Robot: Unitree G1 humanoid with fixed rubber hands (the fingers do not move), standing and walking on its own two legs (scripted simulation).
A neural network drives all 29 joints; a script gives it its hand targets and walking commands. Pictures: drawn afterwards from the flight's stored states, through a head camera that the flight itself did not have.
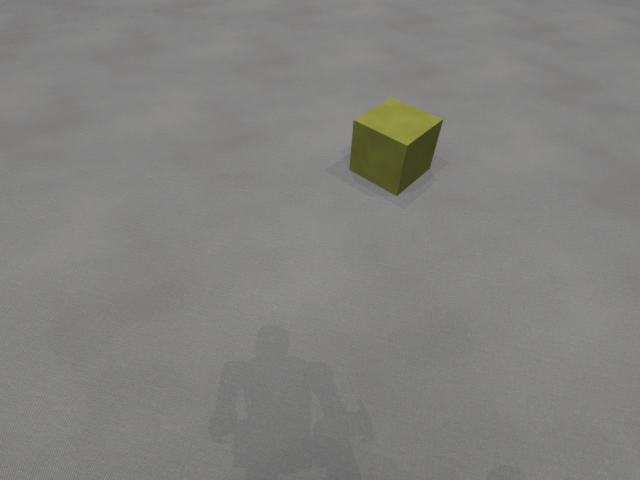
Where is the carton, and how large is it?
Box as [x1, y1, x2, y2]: [349, 97, 442, 195]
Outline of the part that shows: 391,97 354,120 349,169 396,195 429,168 442,119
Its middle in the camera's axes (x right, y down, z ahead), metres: +0.36 -0.48 +1.90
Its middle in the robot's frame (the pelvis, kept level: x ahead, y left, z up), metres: +1.68 -0.37 -0.62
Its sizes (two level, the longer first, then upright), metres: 0.296 0.295 0.283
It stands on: the floor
